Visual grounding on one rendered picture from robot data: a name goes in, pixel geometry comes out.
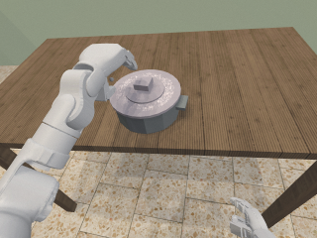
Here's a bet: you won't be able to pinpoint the robot left hand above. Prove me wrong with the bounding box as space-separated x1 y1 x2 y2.
78 44 138 102

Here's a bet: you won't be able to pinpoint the robot left forearm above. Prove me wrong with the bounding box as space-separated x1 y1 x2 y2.
0 60 106 196

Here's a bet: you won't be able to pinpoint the robot right hand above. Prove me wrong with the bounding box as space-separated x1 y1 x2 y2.
230 196 268 238

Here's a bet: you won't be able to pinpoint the knob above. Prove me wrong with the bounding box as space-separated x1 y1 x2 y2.
133 75 154 92

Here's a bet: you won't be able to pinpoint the table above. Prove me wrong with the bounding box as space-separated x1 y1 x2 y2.
0 27 317 229

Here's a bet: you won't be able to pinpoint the lid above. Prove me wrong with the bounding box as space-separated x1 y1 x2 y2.
109 69 181 119

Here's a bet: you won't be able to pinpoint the pot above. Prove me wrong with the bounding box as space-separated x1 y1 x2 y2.
108 95 188 134

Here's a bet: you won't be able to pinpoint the robot right forearm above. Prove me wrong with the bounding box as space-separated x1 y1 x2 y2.
252 228 276 238

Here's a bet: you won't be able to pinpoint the left robot upper arm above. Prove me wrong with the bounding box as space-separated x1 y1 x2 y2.
0 166 59 238

